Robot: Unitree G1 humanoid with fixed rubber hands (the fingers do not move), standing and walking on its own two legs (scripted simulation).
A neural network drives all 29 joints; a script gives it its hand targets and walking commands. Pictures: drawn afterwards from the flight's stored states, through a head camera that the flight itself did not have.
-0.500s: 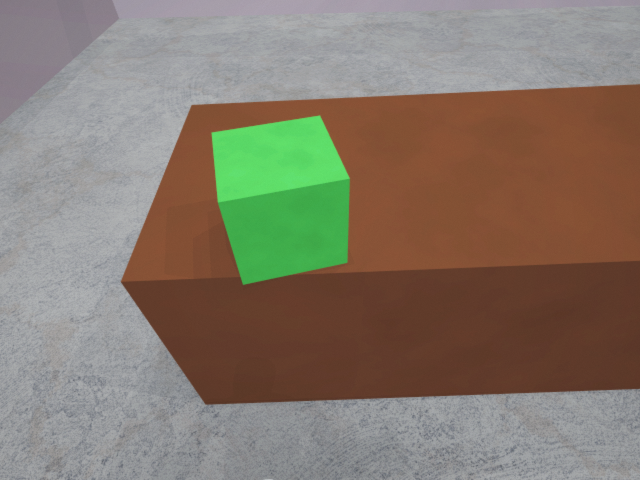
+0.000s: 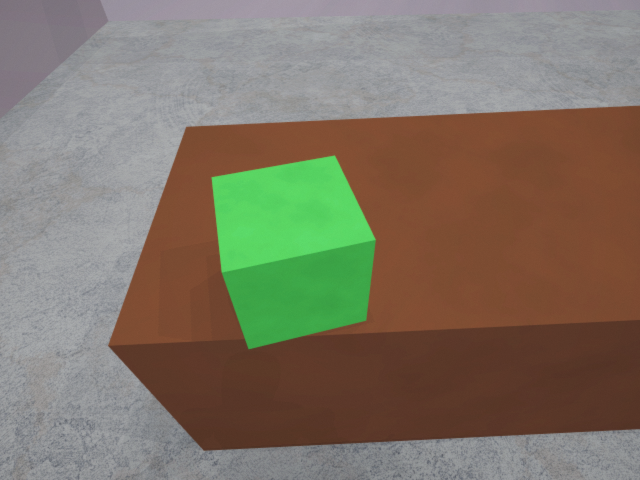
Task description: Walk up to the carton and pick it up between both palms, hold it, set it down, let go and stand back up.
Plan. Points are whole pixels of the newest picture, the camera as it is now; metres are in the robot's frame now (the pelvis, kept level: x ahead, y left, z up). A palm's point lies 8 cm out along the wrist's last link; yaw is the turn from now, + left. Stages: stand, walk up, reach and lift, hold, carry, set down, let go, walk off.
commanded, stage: walk up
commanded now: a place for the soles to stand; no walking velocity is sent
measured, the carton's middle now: (292, 251) +0.47 +0.04 +0.00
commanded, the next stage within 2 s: reach and lift in 1.92 s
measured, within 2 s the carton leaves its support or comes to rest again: neither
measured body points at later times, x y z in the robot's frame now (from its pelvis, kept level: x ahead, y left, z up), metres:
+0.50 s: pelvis +0.08 +0.09 +0.00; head +0.12 +0.08 +0.45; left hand +0.13 +0.42 -0.11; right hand +0.14 -0.23 -0.12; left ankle +0.08 +0.16 -0.71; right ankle +0.11 -0.07 -0.68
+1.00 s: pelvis +0.08 +0.09 +0.00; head +0.11 +0.08 +0.45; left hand +0.14 +0.42 -0.11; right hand +0.16 -0.23 -0.12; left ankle +0.09 +0.18 -0.71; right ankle +0.12 -0.05 -0.71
